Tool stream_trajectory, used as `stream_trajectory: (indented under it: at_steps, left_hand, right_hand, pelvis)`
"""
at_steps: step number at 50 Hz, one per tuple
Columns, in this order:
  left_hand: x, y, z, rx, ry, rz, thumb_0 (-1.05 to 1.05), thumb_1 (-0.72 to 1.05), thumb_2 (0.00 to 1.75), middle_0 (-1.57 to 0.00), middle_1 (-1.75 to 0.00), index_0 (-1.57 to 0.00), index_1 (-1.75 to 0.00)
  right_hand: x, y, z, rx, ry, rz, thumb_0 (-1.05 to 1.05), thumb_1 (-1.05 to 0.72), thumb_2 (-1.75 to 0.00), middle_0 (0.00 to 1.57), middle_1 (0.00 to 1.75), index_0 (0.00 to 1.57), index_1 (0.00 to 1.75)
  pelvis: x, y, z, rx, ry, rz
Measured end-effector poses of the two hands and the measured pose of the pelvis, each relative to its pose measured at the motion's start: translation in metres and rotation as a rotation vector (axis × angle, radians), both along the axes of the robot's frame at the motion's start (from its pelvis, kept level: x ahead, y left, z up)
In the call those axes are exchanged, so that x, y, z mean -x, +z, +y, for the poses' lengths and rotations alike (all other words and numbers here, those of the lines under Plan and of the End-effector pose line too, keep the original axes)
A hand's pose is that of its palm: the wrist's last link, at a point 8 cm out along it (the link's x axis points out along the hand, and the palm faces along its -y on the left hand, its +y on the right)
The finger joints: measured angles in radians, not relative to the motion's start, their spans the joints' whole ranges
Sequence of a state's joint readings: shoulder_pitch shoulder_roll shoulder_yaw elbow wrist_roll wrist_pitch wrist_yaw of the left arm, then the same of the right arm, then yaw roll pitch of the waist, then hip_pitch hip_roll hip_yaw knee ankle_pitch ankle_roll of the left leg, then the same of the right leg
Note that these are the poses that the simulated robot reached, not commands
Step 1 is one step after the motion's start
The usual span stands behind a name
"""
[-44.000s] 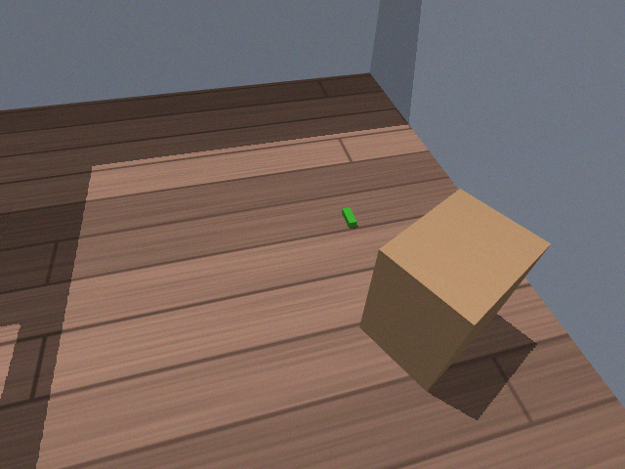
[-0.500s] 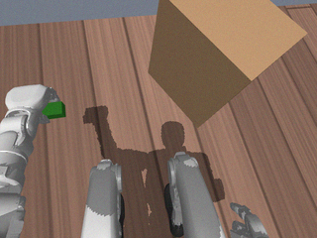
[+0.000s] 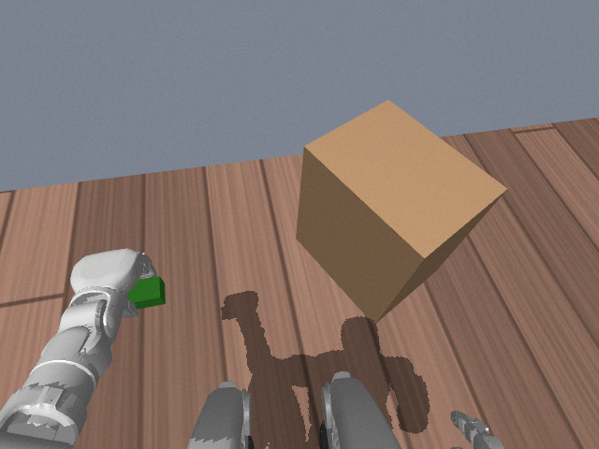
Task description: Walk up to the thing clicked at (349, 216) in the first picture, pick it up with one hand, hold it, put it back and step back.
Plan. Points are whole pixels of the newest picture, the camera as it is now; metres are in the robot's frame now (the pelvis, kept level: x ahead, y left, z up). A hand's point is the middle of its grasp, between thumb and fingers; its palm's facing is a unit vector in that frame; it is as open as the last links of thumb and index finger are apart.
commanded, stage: lift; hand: left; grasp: from above
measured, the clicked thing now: (131, 295) +0.37 +0.24 -0.11
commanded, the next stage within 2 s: hold in 0.50 s
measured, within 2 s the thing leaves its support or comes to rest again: neither
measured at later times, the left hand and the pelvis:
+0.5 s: hand (117, 261) +0.37 +0.22 +0.01, palm faces -0.42 -0.10 -0.90, open 6.6 cm; pelvis +0.04 +0.00 +0.09, yaw +0 degrees
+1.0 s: hand (102, 238) +0.38 +0.22 +0.06, palm faces -0.42 -0.07 -0.91, open 6.6 cm; pelvis +0.07 +0.00 +0.11, yaw -1 degrees
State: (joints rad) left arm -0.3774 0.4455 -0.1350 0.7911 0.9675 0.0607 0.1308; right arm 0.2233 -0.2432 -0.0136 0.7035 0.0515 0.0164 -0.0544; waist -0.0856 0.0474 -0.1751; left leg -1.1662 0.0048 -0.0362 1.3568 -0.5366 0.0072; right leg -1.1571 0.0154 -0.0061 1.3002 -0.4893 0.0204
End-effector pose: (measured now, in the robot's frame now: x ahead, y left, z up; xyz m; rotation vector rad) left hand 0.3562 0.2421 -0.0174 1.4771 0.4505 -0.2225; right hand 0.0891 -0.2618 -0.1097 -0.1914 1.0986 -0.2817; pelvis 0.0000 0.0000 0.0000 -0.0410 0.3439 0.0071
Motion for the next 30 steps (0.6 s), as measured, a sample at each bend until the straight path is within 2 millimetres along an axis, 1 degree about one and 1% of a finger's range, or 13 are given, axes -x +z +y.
stream_trajectory:
  at_steps: [6, 13, 21, 30]
  left_hand:
    - [0.000, 0.030, -0.006, -0.009, 0.012, 0.016, 0.01, 0.52, 0.03, -0.97, -0.22, -1.00, -0.16]
    - [-0.005, 0.056, -0.016, -0.002, 0.000, 0.020, 0.01, 0.52, 0.03, -0.98, -0.20, -1.01, -0.15]
    - [-0.014, 0.079, -0.022, -0.003, 0.003, 0.009, 0.01, 0.52, 0.02, -0.99, -0.19, -1.02, -0.13]
    - [-0.021, 0.100, -0.020, -0.001, 0.014, 0.005, 0.01, 0.52, 0.00, -1.01, -0.16, -1.04, -0.11]
  right_hand:
    - [-0.004, 0.029, -0.003, -0.001, -0.014, -0.015, 0.01, -0.90, -0.90, 0.20, 0.30, 0.20, 0.30]
    - [-0.011, 0.053, -0.002, -0.014, -0.017, -0.019, 0.01, -0.90, -0.90, 0.20, 0.30, 0.20, 0.30]
    - [-0.024, 0.073, -0.002, -0.029, -0.015, -0.016, 0.01, -0.90, -0.90, 0.20, 0.30, 0.20, 0.30]
    - [-0.043, 0.090, -0.001, -0.038, -0.014, -0.033, 0.01, -0.90, -0.89, 0.20, 0.30, 0.20, 0.30]
  pelvis:
    - [-0.012, 0.031, -0.001, -0.007, -0.005, -0.048]
    - [-0.024, 0.058, -0.003, -0.016, -0.010, -0.093]
    - [-0.037, 0.080, -0.004, -0.022, -0.013, -0.129]
    - [-0.051, 0.096, -0.003, -0.026, -0.014, -0.159]
